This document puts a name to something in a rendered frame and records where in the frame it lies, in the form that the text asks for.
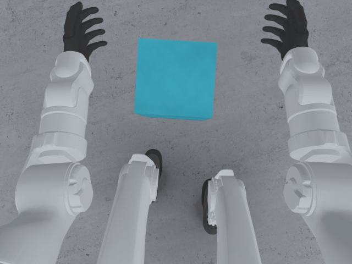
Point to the left robot hand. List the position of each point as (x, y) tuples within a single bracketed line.
[(75, 38)]

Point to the robot right forearm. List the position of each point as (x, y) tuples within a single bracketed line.
[(311, 114)]

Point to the right robot hand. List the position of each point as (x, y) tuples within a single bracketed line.
[(295, 33)]

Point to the right robot upper arm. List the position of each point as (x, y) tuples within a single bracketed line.
[(322, 194)]

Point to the carton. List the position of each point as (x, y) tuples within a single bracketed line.
[(175, 79)]

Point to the robot left shin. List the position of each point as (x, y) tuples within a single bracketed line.
[(135, 157)]

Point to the robot left forearm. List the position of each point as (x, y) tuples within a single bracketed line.
[(61, 136)]

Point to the robot right foot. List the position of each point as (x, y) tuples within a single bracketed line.
[(210, 229)]

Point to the left robot upper arm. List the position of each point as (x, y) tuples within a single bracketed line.
[(48, 198)]

